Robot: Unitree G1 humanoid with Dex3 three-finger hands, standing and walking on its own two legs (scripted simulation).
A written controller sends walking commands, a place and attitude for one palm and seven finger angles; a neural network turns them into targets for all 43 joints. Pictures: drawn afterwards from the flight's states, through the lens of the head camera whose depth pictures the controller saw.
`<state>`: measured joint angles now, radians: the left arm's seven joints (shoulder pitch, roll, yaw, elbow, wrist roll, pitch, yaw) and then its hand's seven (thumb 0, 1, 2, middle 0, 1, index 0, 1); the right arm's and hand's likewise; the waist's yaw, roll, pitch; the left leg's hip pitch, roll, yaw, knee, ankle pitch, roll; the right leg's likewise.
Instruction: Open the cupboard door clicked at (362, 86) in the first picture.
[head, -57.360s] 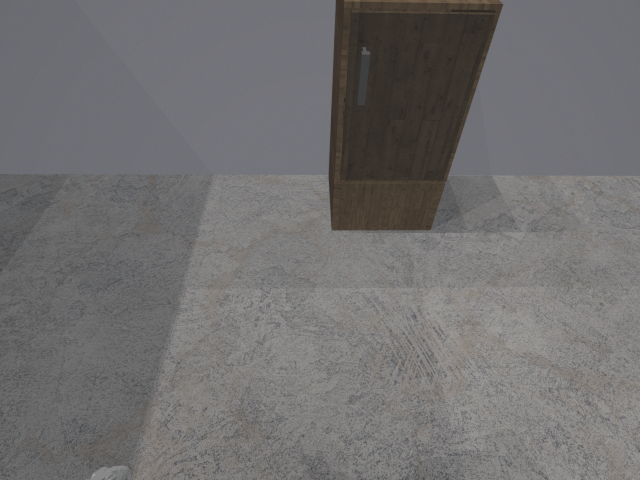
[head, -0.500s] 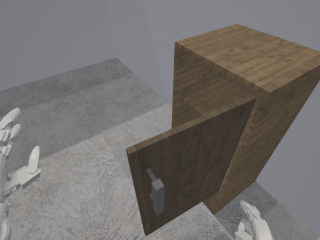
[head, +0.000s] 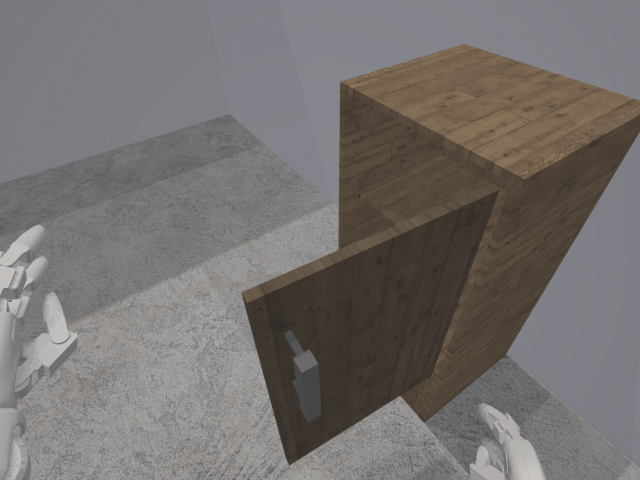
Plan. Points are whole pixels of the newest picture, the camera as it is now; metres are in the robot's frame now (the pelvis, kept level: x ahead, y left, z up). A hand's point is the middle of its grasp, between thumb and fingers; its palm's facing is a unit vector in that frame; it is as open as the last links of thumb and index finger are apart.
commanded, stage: step back with the hand held close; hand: left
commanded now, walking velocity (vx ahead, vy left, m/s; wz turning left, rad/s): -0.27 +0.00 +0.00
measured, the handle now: (301, 376) +0.28 +0.07 -0.05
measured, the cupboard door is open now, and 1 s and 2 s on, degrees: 85 85 85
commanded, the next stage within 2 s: stop stepping back and stand still in 1.24 s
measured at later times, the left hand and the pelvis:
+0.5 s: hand (26, 381) +0.15 +0.29 +0.15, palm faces +0.41 -0.76 -0.51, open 7.4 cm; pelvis -0.06 +0.02 -0.01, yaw -2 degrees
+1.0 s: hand out of the picture +0.05 +0.30 +0.15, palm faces +0.44 -0.74 -0.51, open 7.4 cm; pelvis -0.15 +0.02 -0.02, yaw +4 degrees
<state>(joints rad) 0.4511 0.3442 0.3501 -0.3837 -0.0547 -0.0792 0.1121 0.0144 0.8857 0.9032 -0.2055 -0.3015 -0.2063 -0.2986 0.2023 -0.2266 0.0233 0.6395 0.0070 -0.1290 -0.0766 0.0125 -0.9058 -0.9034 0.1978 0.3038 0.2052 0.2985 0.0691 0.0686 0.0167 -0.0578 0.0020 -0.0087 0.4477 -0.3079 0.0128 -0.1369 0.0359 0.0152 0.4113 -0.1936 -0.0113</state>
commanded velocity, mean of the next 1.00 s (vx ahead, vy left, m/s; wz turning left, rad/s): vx -0.31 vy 0.00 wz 0.01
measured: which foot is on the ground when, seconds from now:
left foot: down 0.00-1.00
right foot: down 0.00-0.94, up 0.96-1.00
